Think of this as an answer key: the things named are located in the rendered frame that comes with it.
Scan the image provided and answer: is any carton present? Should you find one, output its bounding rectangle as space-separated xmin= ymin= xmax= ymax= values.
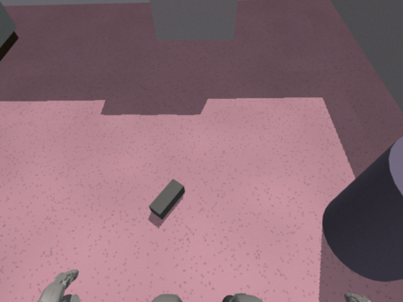
xmin=149 ymin=179 xmax=185 ymax=219

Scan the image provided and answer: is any left robot hand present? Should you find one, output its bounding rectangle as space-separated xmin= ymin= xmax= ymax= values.
xmin=38 ymin=269 xmax=80 ymax=302

